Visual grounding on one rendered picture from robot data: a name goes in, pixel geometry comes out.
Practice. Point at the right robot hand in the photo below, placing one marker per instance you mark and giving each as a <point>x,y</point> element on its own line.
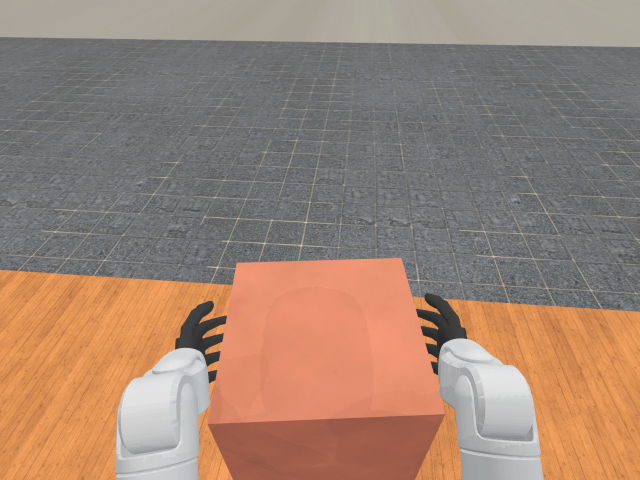
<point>448,324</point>

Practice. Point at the left robot hand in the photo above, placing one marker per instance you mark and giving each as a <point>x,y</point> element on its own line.
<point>192,332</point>

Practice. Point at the carton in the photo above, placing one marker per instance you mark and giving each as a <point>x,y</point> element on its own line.
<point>324,374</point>

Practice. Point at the robot right forearm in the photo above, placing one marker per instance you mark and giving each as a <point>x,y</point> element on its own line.
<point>495,415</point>

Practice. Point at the robot left forearm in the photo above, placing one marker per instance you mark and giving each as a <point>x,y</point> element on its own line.
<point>157,430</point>

